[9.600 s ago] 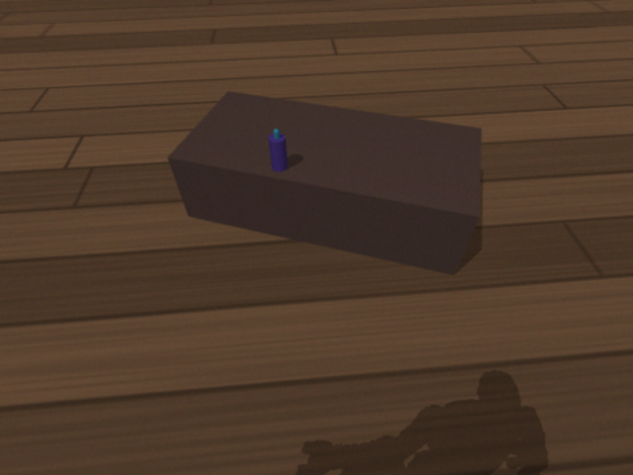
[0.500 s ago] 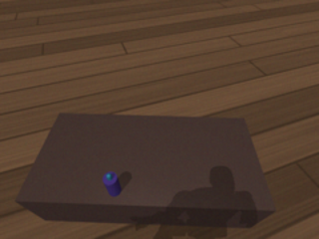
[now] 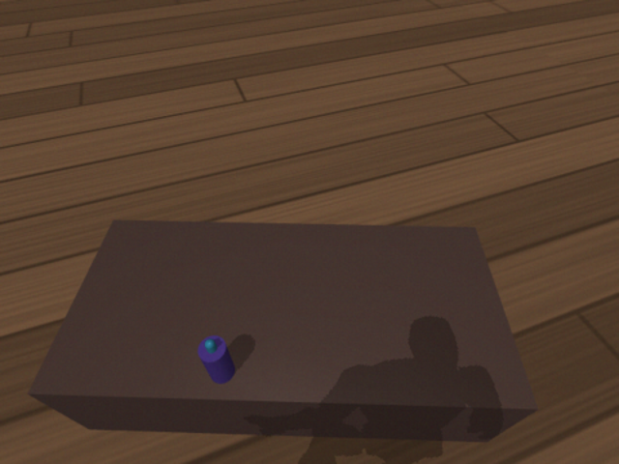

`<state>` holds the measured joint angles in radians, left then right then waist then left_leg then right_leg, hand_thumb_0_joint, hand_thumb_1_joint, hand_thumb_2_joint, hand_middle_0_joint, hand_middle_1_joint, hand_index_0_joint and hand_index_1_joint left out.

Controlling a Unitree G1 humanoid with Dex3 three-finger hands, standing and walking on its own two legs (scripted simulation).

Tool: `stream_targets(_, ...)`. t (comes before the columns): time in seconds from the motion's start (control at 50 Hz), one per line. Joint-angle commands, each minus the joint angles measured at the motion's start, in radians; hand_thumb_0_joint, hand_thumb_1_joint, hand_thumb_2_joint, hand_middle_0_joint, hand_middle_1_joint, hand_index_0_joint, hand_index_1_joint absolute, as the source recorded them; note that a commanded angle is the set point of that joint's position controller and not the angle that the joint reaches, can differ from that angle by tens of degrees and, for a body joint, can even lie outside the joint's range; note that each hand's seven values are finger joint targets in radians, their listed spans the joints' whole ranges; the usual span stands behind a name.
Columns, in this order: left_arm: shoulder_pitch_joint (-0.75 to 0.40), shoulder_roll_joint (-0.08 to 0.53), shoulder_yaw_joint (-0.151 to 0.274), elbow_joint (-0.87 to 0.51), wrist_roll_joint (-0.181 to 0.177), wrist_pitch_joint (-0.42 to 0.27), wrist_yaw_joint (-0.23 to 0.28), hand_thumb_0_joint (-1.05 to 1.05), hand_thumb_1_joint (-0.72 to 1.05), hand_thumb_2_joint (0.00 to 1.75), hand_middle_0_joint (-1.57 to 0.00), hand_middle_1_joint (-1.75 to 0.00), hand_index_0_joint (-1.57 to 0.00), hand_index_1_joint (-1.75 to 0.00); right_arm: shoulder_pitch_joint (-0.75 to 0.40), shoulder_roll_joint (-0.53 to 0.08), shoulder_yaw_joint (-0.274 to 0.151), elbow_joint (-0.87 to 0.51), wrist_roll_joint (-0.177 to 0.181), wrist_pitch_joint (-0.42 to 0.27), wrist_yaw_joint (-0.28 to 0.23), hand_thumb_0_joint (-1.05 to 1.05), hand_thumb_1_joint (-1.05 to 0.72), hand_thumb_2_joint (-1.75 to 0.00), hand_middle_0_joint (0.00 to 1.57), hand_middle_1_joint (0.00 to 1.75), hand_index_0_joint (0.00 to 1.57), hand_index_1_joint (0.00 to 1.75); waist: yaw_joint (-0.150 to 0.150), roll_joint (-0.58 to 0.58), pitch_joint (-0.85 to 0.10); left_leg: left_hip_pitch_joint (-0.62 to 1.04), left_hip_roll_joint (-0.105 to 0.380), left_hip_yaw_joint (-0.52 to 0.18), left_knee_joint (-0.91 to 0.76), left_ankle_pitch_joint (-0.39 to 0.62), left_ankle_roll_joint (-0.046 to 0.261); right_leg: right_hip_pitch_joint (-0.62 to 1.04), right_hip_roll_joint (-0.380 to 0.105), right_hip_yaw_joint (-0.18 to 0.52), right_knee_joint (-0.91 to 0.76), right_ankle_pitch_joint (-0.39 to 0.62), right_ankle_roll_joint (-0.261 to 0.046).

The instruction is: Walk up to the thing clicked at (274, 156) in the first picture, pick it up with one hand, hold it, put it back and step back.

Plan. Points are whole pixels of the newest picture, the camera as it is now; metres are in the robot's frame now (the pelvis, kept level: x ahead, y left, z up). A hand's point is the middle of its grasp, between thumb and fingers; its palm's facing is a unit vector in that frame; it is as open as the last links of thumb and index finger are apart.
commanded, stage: walk up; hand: left
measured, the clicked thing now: (216, 357) +0.41 +0.23 -0.37
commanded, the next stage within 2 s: stand in 0.02 s
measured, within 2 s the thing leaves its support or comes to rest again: neither
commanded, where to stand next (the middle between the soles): +0.04 +0.01 m, yaw +1 degrees
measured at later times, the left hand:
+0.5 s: hand out of the picture +0.11 +0.25 -0.16, palm faces -0.01 -0.94 -0.33, open 7.4 cm
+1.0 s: hand out of the picture +0.13 +0.25 -0.16, palm faces -0.01 -0.94 -0.34, open 7.4 cm
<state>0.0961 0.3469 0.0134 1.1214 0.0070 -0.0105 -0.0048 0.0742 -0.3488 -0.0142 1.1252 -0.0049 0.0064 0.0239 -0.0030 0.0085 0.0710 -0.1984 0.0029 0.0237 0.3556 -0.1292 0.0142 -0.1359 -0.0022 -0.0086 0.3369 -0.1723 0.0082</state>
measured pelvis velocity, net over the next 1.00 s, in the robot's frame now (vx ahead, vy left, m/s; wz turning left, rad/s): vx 0.05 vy -0.01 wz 0.00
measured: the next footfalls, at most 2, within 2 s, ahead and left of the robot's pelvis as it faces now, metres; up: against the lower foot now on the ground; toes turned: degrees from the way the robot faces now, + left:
none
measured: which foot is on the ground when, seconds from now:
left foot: down 0.00-1.00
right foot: down 0.00-1.00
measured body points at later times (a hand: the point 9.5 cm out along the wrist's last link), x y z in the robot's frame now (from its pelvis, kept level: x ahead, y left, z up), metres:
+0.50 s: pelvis +0.04 +0.00 +0.00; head +0.05 +0.00 +0.45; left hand +0.11 +0.30 -0.13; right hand +0.12 -0.31 -0.13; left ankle +0.04 +0.11 -0.75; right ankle +0.01 -0.12 -0.75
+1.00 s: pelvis +0.05 -0.01 +0.00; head +0.06 +0.00 +0.45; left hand +0.13 +0.30 -0.13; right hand +0.14 -0.31 -0.13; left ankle +0.04 +0.11 -0.75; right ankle +0.01 -0.12 -0.75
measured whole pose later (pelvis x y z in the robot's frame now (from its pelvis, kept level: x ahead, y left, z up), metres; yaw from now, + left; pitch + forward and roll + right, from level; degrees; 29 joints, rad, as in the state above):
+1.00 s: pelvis +0.05 -0.01 +0.00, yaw +0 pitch -1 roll +0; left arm 0.10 0.35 0.01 1.13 0.01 -0.01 0.00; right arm 0.08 -0.35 0.00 1.14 -0.01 -0.01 0.00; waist 0.00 0.00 0.04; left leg -0.11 0.00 0.02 0.30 -0.18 0.01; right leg -0.03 0.00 -0.01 0.27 -0.22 0.00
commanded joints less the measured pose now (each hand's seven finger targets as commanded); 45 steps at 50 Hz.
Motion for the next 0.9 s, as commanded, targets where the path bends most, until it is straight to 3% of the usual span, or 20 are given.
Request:
stream_targets(0.0, -0.012, 0.198, 0.029, -0.040, 0.004, -0.023, 0.012, 0.00, 0.90, 0.90, -0.20, -0.30, -0.20, -0.30, -0.038, -0.201, -0.033, -0.045, -0.006, -0.028, -0.015, 0.00, -0.90, -0.90, 0.20, 0.30, 0.20, 0.30, 0.000, -0.005, -0.170, 0.087, 0.141, -0.139, -0.097, -0.089, 0.016, 0.011, -0.130, 0.099, -0.081, -0.040, -0.029)
stream_targets(0.02, -0.015, 0.201, 0.030, -0.039, 0.006, -0.021, 0.010, 0.00, 0.90, 0.90, -0.20, -0.30, -0.20, -0.30, -0.044, -0.208, -0.034, -0.044, -0.009, -0.029, -0.016, 0.00, -0.90, -0.90, 0.20, 0.30, 0.20, 0.30, 0.000, 0.016, -0.128, 0.051, 0.137, -0.152, -0.122, -0.167, 0.013, -0.014, -0.120, 0.098, -0.083, -0.085, -0.026)
stream_targets(0.1, -0.009, 0.202, 0.029, -0.031, 0.007, -0.025, 0.010, 0.00, 0.90, 0.90, -0.20, -0.30, -0.20, -0.30, -0.053, -0.216, -0.032, -0.043, -0.006, -0.037, -0.019, 0.00, -0.90, -0.90, 0.20, 0.30, 0.20, 0.30, 0.005, 0.008, -0.085, 0.028, 0.137, -0.153, -0.129, -0.131, 0.014, -0.015, -0.126, 0.093, -0.079, -0.044, -0.028)
stream_targets(0.14, -0.019, 0.209, 0.028, -0.034, 0.007, -0.029, 0.010, 0.00, 0.90, 0.90, -0.20, -0.30, -0.20, -0.30, -0.029, -0.209, -0.029, -0.037, -0.007, -0.040, -0.020, 0.00, -0.90, -0.90, 0.20, 0.30, 0.20, 0.30, -0.006, -0.014, -0.078, 0.048, 0.131, -0.139, -0.111, -0.064, 0.011, -0.026, -0.133, 0.103, -0.091, -0.023, -0.028)
stream_targets(0.16, -0.017, 0.207, 0.028, -0.034, 0.005, -0.028, 0.010, 0.00, 0.90, 0.90, -0.20, -0.30, -0.20, -0.30, -0.026, -0.217, -0.031, -0.033, -0.006, -0.041, -0.021, 0.00, -0.90, -0.90, 0.20, 0.30, 0.20, 0.30, -0.006, 0.004, -0.065, 0.046, 0.129, -0.141, -0.113, -0.078, 0.011, -0.034, -0.131, 0.102, -0.094, -0.037, -0.027)
stream_targets(0.28, -0.016, 0.215, 0.030, -0.034, 0.004, -0.034, 0.014, 0.00, 0.90, 0.90, -0.20, -0.30, -0.20, -0.30, -0.025, -0.208, -0.028, -0.034, -0.004, -0.047, -0.025, 0.00, -0.90, -0.90, 0.20, 0.30, 0.20, 0.30, -0.006, -0.022, -0.119, 0.106, 0.136, -0.124, -0.071, 0.138, 0.011, 0.028, -0.140, 0.094, -0.083, 0.111, -0.024)
stream_targets(0.38, -0.015, 0.211, 0.029, -0.037, -0.001, -0.031, 0.016, 0.00, 0.90, 0.90, -0.20, -0.30, -0.20, -0.30, -0.020, -0.210, -0.023, -0.031, -0.003, -0.046, -0.031, 0.00, -0.90, -0.90, 0.20, 0.30, 0.20, 0.30, -0.007, -0.008, -0.129, 0.125, 0.138, -0.115, -0.060, 0.230, 0.006, 0.056, -0.143, 0.088, -0.075, 0.209, -0.022)
stream_targets(0.46, -0.023, 0.211, 0.030, -0.035, 0.000, -0.027, 0.018, 0.00, 0.90, 0.90, -0.20, -0.30, -0.20, -0.30, -0.026, -0.208, -0.021, -0.032, -0.002, -0.043, -0.034, 0.00, -0.90, -0.90, 0.20, 0.30, 0.20, 0.30, -0.008, -0.009, -0.121, 0.120, 0.138, -0.113, -0.065, 0.207, 0.004, 0.057, -0.140, 0.085, -0.082, 0.180, -0.019)
stream_targets(0.56, -0.010, 0.209, 0.032, -0.036, 0.003, -0.027, 0.020, 0.00, 0.90, 0.90, -0.20, -0.30, -0.20, -0.30, -0.036, -0.216, -0.022, -0.039, -0.002, -0.042, -0.036, 0.00, -0.90, -0.90, 0.20, 0.30, 0.20, 0.30, -0.002, -0.009, -0.149, 0.158, 0.146, -0.109, -0.047, 0.271, 0.010, 0.076, -0.146, 0.080, -0.076, 0.259, -0.018)
stream_targets(0.6, -0.015, 0.211, 0.032, -0.036, 0.002, -0.027, 0.021, 0.00, 0.90, 0.90, -0.20, -0.30, -0.20, -0.30, -0.039, -0.212, -0.021, -0.039, -0.002, -0.041, -0.036, 0.00, -0.90, -0.90, 0.20, 0.30, 0.20, 0.30, -0.004, -0.007, -0.132, 0.149, 0.141, -0.108, -0.058, 0.233, 0.007, 0.065, -0.142, 0.079, -0.087, 0.214, -0.015)
stream_targets(0.7, -0.025, 0.209, 0.033, -0.042, 0.003, -0.025, 0.020, 0.00, 0.90, 0.90, -0.20, -0.30, -0.20, -0.30, -0.047, -0.217, -0.023, -0.044, -0.004, -0.042, -0.037, 0.00, -0.90, -0.90, 0.20, 0.30, 0.20, 0.30, -0.001, -0.008, -0.135, 0.158, 0.146, -0.104, -0.053, 0.267, 0.007, 0.079, -0.147, 0.080, -0.081, 0.247, -0.021)
stream_targets(0.88, -0.029, 0.209, 0.033, -0.042, 0.003, -0.026, 0.021, 0.00, 0.90, 0.90, -0.20, -0.30, -0.20, -0.30, -0.048, -0.211, -0.025, -0.047, -0.002, -0.040, -0.035, 0.00, -0.90, -0.90, 0.20, 0.30, 0.20, 0.30, -0.002, -0.021, -0.118, 0.149, 0.141, -0.108, -0.069, 0.217, 0.006, 0.074, -0.143, 0.076, -0.098, 0.193, -0.019)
